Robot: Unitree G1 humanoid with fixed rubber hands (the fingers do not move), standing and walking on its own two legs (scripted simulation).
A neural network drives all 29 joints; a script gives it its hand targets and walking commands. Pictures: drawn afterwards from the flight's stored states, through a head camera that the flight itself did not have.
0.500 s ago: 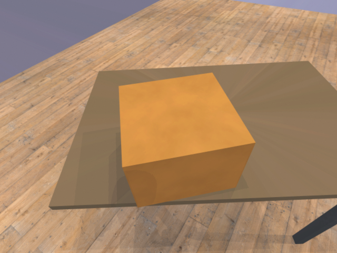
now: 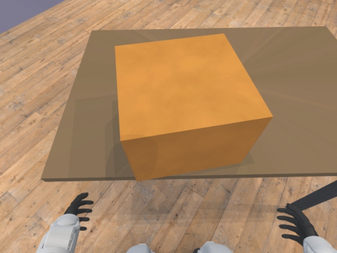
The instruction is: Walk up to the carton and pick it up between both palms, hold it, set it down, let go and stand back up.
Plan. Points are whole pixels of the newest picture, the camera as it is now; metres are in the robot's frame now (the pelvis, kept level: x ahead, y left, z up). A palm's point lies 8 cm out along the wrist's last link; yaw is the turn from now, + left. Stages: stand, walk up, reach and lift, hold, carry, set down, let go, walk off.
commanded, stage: reach and lift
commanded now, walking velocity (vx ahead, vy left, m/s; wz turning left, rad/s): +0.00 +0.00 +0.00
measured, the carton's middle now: (180, 106) +0.46 +0.00 +0.05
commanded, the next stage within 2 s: none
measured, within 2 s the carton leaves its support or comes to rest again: neither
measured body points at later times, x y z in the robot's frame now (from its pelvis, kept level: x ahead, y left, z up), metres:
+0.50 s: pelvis +0.02 +0.00 +0.02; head +0.05 +0.00 +0.47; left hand +0.21 +0.26 -0.04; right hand +0.17 -0.28 -0.06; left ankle +0.02 +0.13 -0.72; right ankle +0.05 -0.11 -0.72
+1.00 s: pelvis +0.04 +0.01 +0.03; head +0.04 +0.01 +0.48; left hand +0.20 +0.24 -0.01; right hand +0.19 -0.27 -0.01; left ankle +0.02 +0.13 -0.72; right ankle +0.05 -0.11 -0.72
